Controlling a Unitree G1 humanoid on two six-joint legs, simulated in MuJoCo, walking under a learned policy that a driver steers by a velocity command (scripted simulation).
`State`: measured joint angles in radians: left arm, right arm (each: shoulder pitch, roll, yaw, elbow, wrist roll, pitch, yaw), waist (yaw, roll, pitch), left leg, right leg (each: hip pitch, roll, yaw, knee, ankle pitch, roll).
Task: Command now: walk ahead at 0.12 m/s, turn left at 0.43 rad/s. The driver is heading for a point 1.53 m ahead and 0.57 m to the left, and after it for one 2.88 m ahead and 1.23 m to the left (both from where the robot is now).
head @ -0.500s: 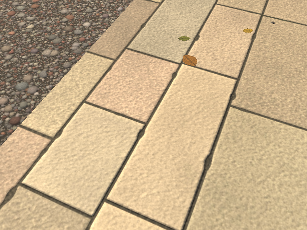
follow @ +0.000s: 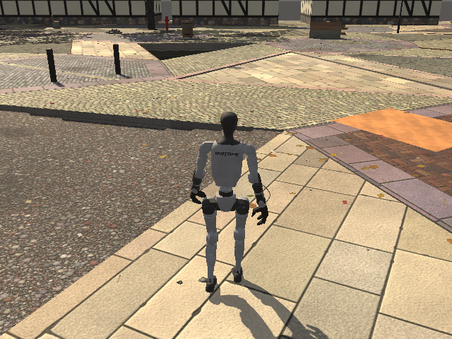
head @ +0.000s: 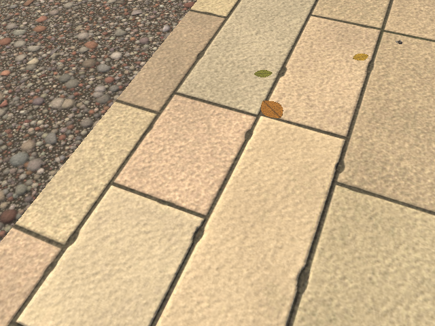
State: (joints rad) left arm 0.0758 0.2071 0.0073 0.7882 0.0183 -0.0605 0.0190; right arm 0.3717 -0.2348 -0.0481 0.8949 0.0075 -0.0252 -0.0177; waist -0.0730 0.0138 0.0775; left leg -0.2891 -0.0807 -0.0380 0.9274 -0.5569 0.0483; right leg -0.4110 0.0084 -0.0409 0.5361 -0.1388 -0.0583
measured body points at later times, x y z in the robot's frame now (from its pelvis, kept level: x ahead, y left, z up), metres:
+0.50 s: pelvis -0.01 +0.03 +0.01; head +0.00 +0.06 +0.46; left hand +0.01 +0.32 -0.12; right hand +0.17 -0.21 -0.09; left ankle -0.03 +0.10 -0.73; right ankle +0.06 -0.10 -0.67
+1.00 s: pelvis -0.01 +0.00 +0.01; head +0.02 -0.02 +0.46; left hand -0.03 +0.28 -0.08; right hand +0.22 -0.18 -0.12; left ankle -0.08 +0.09 -0.69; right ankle +0.04 -0.08 -0.73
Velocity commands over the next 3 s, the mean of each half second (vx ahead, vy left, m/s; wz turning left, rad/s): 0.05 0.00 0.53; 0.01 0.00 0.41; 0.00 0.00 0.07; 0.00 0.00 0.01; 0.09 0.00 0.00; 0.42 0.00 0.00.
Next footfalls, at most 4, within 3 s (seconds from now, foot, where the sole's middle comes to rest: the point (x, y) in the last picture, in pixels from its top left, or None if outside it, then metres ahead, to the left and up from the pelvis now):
0.38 left None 0.01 0.12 -0.77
0.86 right None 0.07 -0.07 -0.77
1.16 left None -0.07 0.10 -0.77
3.00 left None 0.34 0.25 -0.77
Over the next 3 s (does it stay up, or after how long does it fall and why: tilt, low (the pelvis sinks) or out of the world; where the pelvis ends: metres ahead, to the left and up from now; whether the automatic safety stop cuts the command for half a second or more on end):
stays up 0.22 0.11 -0.01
